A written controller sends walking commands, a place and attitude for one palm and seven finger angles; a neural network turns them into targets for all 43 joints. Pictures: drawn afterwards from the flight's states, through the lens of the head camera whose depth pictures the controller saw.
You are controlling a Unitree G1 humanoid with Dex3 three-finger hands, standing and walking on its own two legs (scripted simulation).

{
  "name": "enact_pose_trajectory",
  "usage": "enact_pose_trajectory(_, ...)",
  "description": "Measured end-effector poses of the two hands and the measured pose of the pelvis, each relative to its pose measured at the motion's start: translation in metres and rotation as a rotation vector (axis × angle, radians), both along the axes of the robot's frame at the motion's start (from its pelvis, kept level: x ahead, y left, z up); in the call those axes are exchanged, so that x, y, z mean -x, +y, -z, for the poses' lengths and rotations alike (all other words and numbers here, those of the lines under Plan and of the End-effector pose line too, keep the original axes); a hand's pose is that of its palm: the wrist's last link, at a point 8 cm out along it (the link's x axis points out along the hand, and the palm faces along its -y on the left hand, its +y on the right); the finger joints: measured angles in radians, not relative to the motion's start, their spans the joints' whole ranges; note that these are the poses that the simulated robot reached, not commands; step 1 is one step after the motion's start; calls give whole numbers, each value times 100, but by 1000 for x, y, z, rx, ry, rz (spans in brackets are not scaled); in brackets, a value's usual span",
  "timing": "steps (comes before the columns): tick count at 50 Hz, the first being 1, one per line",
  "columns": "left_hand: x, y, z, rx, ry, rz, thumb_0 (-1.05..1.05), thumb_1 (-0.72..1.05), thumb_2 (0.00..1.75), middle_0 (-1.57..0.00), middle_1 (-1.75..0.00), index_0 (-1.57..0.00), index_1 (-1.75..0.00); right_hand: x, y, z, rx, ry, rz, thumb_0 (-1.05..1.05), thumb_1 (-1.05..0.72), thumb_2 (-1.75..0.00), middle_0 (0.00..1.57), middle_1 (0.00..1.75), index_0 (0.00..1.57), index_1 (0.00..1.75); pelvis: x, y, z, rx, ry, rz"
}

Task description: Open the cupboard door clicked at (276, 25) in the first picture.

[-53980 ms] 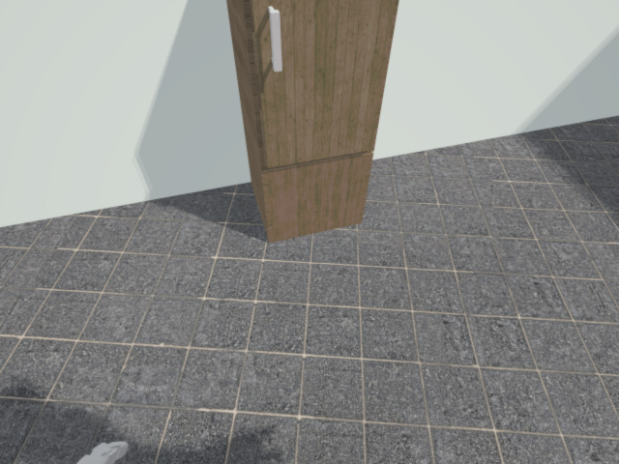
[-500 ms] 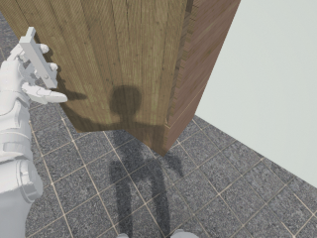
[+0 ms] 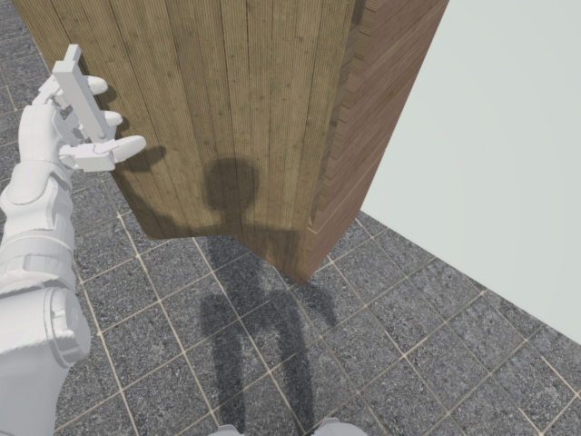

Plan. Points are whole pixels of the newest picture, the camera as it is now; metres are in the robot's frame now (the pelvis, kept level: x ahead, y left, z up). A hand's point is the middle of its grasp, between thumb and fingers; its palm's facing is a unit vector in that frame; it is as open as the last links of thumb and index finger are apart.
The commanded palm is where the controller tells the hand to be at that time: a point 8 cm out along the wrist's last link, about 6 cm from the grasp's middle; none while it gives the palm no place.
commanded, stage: close the thumb around the handle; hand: left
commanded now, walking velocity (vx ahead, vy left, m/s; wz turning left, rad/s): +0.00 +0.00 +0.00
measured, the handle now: (92, 104) +0.54 +0.25 +0.12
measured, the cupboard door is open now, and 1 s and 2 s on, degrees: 43 60 90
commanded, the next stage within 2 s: pull the door open along its arc in 0.36 s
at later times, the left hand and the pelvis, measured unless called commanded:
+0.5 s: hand (103, 138) +0.48 +0.22 +0.12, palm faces +0.08 -1.00 +0.01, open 5.8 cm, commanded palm +0.45 +0.27 +0.11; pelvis +0.00 -0.01 +0.00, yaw +0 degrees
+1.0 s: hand (118, 194) +0.39 +0.19 +0.12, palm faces +0.20 -0.98 +0.08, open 6.2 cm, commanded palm +0.32 +0.24 +0.11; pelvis +0.01 -0.01 +0.01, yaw -1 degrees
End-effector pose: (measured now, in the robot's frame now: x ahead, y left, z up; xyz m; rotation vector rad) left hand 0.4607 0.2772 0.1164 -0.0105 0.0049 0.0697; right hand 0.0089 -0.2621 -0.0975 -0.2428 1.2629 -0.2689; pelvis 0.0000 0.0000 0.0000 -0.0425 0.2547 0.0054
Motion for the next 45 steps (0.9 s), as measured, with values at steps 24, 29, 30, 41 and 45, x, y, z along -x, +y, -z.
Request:
enact_pose_trajectory(24, 6, -4, 0, -5, 3, -12, 0, 73, 82, -33, -134, -34, -134, 2, -10, -1, 8, -14, 8, 0, -90, -90, 21, 30, 21, 30, 1, -5, -1, -4, -5, 5)
enact_pose_trajectory(29, 8, -4, 0, -5, 3, -16, 0, 73, 81, -33, -134, -34, -134, -3, -11, -1, 4, -22, 5, 0, -90, -90, 21, 30, 21, 30, 0, -8, -1, -6, -8, 6)
enact_pose_trajectory(30, 9, -5, 0, -6, 2, -16, 0, 73, 81, -33, -134, -34, -134, -4, -11, -1, 3, -27, 6, 0, -90, -90, 21, 30, 21, 30, 0, -8, -2, -6, -9, 7)
enact_pose_trajectory(41, 48, -13, 1, -8, -22, 23, 0, 72, 77, -33, -134, -31, -133, -38, -9, -6, -38, -144, 6, 1, -90, -90, 21, 30, 21, 30, -9, -10, -8, -14, -50, 27)
enact_pose_trajectory(45, 72, -22, 2, 8, -31, 32, 0, 71, 75, -33, -134, -31, -132, -65, -5, -11, -55, -232, -22, 1, -91, -90, 21, 30, 20, 30, -10, -10, -10, -18, -73, 29)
